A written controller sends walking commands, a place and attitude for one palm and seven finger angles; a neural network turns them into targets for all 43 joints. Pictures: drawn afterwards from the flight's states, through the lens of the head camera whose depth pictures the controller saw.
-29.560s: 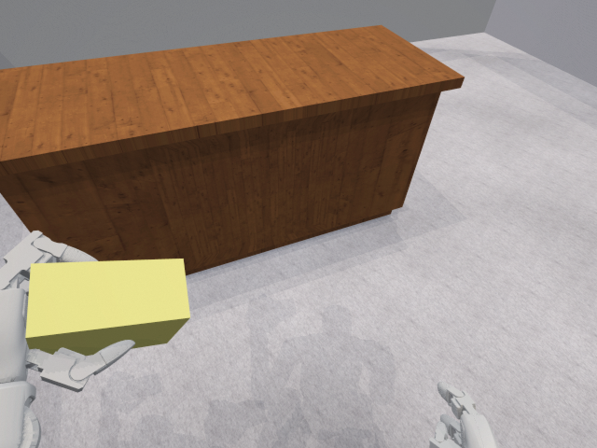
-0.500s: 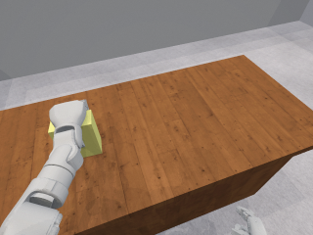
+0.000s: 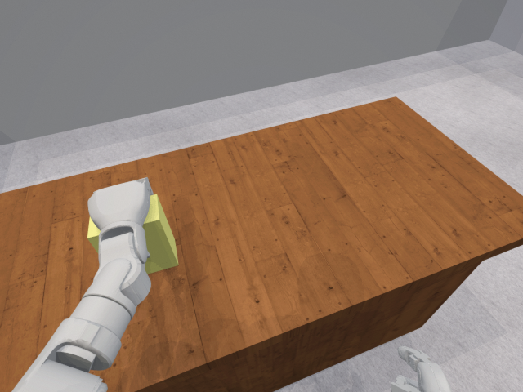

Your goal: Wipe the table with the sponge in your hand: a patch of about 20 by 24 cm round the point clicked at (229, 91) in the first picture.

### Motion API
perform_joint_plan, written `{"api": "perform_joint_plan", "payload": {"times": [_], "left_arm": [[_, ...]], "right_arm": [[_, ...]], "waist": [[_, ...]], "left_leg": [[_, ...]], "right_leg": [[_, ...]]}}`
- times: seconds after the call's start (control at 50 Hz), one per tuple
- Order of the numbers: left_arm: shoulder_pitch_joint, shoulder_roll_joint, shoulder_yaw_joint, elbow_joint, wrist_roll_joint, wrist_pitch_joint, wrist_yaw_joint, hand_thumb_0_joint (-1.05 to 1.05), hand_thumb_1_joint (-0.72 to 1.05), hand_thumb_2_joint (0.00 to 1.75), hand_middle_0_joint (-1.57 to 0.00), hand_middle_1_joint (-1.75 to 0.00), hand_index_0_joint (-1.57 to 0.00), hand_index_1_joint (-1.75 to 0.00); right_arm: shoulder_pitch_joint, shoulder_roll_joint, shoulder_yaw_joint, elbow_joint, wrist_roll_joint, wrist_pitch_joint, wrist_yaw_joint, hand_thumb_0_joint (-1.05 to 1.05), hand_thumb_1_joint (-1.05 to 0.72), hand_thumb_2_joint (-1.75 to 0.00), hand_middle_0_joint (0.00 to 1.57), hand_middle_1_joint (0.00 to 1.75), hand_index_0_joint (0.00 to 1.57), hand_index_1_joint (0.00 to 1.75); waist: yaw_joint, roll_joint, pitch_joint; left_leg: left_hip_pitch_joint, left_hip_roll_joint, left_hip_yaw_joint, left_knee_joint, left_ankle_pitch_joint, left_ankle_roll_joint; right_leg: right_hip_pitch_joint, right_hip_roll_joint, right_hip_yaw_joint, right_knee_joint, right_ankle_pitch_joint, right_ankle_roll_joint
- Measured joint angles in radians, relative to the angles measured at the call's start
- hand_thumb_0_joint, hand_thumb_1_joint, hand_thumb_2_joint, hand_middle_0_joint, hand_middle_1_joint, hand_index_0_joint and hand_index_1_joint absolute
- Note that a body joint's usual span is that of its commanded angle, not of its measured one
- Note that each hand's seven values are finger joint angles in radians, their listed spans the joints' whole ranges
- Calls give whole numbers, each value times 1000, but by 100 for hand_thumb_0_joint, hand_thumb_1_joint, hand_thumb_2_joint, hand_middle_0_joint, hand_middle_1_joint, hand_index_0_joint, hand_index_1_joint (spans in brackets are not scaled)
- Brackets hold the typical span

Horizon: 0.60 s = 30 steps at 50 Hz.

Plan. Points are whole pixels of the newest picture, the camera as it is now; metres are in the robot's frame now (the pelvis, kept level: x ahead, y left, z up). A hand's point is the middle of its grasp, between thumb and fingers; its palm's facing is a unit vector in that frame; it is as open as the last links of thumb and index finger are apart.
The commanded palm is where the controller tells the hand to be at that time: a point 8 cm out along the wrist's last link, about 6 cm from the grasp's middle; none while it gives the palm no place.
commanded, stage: wipe back along the middle lane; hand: left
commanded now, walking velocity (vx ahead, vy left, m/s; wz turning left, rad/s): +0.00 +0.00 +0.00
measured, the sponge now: (141, 246) +0.35 +0.26 +0.00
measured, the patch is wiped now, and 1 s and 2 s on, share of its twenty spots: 0.40 0.65 0.65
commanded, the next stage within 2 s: slide across to the third lane in 1.40 s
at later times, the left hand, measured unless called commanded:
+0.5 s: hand (143, 244) +0.32 +0.22 +0.06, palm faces +0.03 -0.04 -1.00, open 10.6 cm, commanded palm +0.27 +0.21 +0.08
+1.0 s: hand (146, 269) +0.28 +0.20 +0.06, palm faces +0.06 -0.07 -1.00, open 10.6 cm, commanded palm +0.22 +0.19 +0.09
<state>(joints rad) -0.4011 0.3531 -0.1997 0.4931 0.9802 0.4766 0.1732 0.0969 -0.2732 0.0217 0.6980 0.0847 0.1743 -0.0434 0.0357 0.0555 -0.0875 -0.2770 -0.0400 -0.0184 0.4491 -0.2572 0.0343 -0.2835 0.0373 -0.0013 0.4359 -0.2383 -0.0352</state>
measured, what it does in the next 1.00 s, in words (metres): stands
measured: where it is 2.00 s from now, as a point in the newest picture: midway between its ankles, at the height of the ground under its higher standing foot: outside the picture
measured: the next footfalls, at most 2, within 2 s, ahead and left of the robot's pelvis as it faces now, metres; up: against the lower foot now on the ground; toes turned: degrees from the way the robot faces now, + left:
none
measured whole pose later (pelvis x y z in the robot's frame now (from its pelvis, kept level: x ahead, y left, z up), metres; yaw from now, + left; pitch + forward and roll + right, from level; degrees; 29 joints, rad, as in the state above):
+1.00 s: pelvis -0.01 -0.01 +0.00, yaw -1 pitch +1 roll +1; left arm -0.06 0.31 -0.31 0.07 1.00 0.59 0.17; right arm 0.01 -0.26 0.03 0.65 0.09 0.18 0.00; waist 0.08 0.08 -0.08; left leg -0.21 -0.03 0.00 0.47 -0.27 0.02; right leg -0.24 0.05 0.01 0.50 -0.26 -0.05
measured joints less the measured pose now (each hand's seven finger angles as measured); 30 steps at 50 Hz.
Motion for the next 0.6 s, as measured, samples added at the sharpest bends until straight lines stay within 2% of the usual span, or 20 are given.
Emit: {"api": "perform_joint_plan", "payload": {"times": [0.12,0.34,0.6], "left_arm": [[11,-9,-27,-23,5,33,-11,-1,-52,103,-63,-136,-66,-136],[60,-45,-74,-83,16,58,0,-1,-51,103,-62,-137,-65,-137],[194,-36,-76,-237,10,82,-2,-1,-51,103,-62,-137,-65,-136]], "right_arm": [[-12,-4,0,-12,4,0,1,1,-90,-90,20,30,20,30],[-39,14,7,-34,6,2,14,1,-90,-90,19,30,20,30],[-76,21,24,-54,9,6,28,1,-90,-90,20,30,20,30]], "waist": [[4,0,0],[24,6,-11],[28,11,-6]], "left_leg": [[1,-1,-1,2,4,-2],[2,-2,-3,18,-2,-5],[38,8,8,17,-9,-12]], "right_leg": [[-1,-1,-2,8,0,-2],[-5,-2,-4,35,-12,-6],[23,8,7,42,-18,-13]]}}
